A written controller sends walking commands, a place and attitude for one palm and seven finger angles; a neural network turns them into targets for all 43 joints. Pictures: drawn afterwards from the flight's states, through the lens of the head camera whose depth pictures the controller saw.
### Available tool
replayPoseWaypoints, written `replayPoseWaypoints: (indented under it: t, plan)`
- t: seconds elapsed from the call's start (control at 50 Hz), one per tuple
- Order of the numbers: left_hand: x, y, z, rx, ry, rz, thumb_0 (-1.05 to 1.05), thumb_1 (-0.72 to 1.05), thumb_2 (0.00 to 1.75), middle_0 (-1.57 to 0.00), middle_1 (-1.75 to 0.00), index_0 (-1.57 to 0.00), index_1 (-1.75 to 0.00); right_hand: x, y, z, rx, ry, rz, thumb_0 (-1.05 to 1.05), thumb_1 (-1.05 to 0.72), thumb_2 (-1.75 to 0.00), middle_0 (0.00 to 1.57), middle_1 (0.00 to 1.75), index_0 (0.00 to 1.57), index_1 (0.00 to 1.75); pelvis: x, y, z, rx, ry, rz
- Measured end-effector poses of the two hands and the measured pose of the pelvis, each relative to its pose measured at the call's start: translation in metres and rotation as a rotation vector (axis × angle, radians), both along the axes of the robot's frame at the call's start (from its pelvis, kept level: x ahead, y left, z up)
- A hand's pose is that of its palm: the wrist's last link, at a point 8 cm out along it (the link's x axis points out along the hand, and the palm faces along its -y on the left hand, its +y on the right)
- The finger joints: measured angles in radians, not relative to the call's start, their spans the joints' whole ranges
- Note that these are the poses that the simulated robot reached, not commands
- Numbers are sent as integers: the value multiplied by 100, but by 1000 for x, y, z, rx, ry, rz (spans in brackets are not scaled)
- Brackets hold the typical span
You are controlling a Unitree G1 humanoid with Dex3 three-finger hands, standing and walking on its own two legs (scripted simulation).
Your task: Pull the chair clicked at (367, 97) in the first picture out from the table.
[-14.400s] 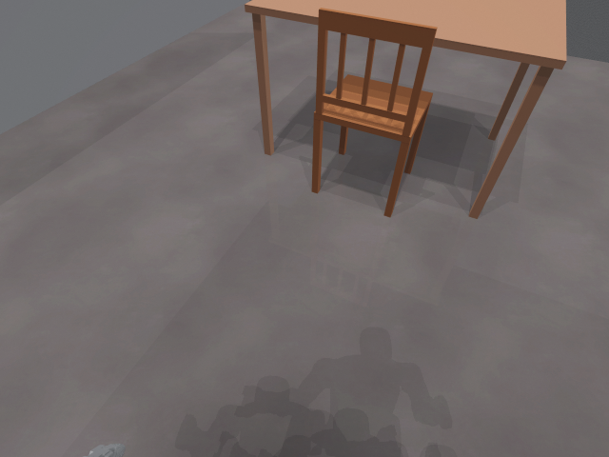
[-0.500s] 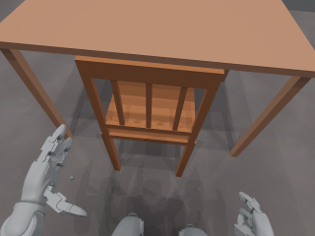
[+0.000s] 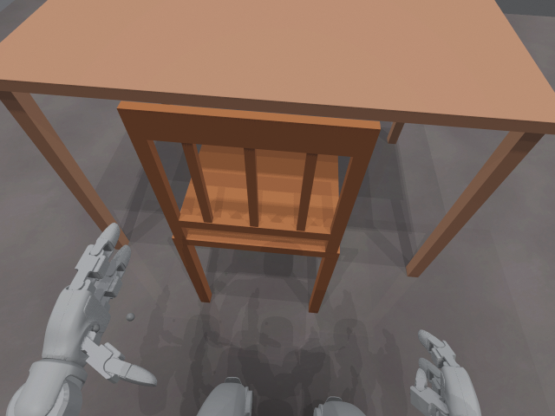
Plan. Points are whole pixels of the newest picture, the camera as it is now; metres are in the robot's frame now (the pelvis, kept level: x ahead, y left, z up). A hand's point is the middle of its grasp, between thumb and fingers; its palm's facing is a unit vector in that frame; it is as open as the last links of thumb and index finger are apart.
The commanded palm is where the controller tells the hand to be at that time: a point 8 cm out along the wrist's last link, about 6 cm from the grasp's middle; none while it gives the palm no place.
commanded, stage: aim the fingers beside a spindle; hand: left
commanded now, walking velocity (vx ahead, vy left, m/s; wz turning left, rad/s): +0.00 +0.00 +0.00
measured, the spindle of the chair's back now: (252, 190) +0.52 +0.07 -0.04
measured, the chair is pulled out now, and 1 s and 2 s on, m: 0.00 0.00 0.00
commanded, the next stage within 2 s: push the fingers through the gap in 1.96 s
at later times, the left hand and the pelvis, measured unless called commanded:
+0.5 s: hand (155, 288) +0.28 +0.19 +0.02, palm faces -0.06 -1.00 -0.03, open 16.9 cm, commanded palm +0.27 +0.24 +0.02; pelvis +0.00 +0.00 -0.01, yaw -1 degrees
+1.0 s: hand (176, 261) +0.33 +0.17 +0.00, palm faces -0.08 -1.00 +0.00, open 16.9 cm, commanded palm +0.32 +0.23 +0.00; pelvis -0.01 +0.01 -0.02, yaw -1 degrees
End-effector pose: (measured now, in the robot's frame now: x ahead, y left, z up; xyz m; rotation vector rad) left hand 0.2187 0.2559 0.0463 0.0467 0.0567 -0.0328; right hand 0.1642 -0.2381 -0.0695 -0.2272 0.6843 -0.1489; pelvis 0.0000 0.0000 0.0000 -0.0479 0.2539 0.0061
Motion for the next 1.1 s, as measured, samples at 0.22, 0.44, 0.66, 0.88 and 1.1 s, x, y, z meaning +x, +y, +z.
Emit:
replayPoseWaypoints:
  t: [0.22, 0.44, 0.66, 0.88, 1.1]
  plan:
    - [22, -4, -10, -10, -13, -16, -1, -50, 30, -6, -8, -6, -8, -6, -10, -10, -19, 27, -5, 2, -90, -90, 20, 30, 20, 30, -2, -3, -6, 1, 18, -2]
    - [42, -12, -16, -15, -17, -26, -1, -50, 30, -6, -8, -6, -8, -22, -13, -17, -16, 81, -35, 2, -90, -90, 20, 30, 20, 30, -1, -1, -8, 7, 36, -15]
    - [63, -13, -30, -25, -27, -24, -1, -50, 30, -6, -8, -6, -8, -29, -9, -28, -23, 129, -34, 2, -90, -90, 20, 30, 20, 30, -4, 4, -15, 4, 59, -20]
    - [84, -14, -38, -42, -33, -40, -1, -50, 30, -6, -8, -6, -8, -33, -2, -34, -28, 163, -32, 2, -90, -90, 20, 30, 20, 30, -6, 11, -20, -6, 78, -18]
    - [110, -29, -46, -39, -46, -36, -1, -50, 30, -6, -8, -6, -8, -44, 3, -47, -15, 222, -40, 1, -90, -89, 20, 30, 20, 30, -9, 16, -27, -5, 98, -26]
